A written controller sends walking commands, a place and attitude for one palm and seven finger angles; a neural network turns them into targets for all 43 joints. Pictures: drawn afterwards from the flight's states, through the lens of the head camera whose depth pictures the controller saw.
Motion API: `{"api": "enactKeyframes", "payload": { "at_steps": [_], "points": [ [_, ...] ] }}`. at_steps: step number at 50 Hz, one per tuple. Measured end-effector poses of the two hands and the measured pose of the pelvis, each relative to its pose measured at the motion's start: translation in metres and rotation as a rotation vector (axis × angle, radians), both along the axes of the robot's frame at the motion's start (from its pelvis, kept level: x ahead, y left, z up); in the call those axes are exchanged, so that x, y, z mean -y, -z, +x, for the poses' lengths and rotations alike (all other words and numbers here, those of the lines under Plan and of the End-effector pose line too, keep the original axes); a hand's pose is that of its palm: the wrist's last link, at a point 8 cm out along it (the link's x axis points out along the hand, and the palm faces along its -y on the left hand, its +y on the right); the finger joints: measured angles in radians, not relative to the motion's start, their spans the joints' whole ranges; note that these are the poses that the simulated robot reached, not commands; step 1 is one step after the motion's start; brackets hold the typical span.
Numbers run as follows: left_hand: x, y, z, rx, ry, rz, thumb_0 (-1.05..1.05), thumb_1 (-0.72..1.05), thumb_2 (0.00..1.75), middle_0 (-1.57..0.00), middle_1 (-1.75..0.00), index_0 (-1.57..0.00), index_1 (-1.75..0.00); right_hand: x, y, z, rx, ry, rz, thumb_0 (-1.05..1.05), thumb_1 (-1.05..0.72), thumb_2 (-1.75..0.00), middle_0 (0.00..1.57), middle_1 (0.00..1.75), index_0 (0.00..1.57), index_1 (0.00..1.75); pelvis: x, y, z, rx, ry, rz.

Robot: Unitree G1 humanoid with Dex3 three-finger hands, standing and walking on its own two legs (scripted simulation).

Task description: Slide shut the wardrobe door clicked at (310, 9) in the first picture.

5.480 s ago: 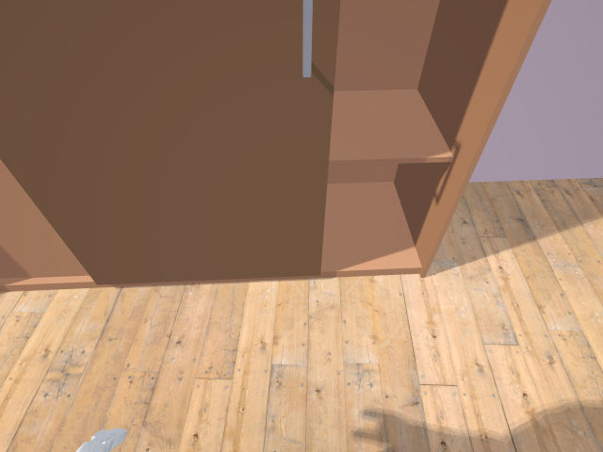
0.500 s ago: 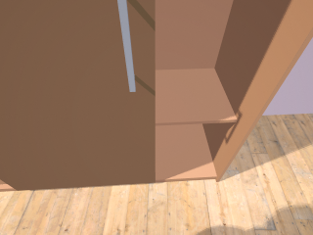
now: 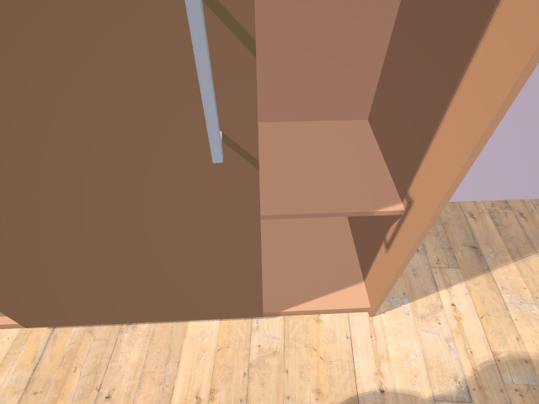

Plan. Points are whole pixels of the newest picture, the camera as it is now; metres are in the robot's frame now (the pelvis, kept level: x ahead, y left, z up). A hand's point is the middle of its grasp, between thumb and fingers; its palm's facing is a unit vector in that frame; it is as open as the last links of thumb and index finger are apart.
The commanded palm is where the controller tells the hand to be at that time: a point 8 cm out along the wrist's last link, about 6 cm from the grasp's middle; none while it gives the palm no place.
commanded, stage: look again from close up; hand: left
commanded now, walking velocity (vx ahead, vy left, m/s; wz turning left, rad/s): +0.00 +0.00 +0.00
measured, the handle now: (209, 85) +0.48 +0.12 +0.23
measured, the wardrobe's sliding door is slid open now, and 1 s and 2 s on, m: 0.41 0.41 0.41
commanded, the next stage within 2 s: raise the hand with hooked fingers in 1.02 s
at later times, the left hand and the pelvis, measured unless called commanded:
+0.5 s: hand out of the picture -0.01 +0.14 -0.17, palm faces +0.03 -0.98 -0.20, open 7.4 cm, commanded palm none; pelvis +0.00 -0.03 +0.00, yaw +1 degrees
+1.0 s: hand out of the picture -0.03 +0.13 -0.17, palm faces +0.05 -0.98 -0.19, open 7.4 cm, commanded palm none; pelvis -0.01 -0.03 +0.00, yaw +1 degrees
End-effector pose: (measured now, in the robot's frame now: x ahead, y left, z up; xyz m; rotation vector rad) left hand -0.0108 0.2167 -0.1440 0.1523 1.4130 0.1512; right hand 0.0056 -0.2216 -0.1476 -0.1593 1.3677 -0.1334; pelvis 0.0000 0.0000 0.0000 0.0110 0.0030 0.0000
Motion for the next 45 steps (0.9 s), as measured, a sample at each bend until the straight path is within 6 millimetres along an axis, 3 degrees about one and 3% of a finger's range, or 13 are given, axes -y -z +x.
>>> {"api": "enactKeyframes", "payload": {
  "at_steps": [21,45],
  "points": [
    [0.022,-0.002,-0.002,0.016,-0.008,0.004,0.00,0.91,0.89,-0.20,-0.30,-0.20,-0.30,0.019,0.000,-0.007,-0.026,-0.002,0.012,0.00,-0.92,-0.89,0.20,0.30,0.20,0.30,0.024,-0.002,0.000,0.000,-0.009,0.000],
    [0.036,-0.003,-0.019,-0.006,-0.029,-0.006,0.00,0.91,0.89,-0.20,-0.30,-0.20,-0.30,0.023,0.000,-0.020,-0.054,-0.006,0.028,0.00,-0.92,-0.89,0.20,0.30,0.20,0.30,0.034,-0.002,-0.005,-0.003,-0.017,0.000]
  ]
}}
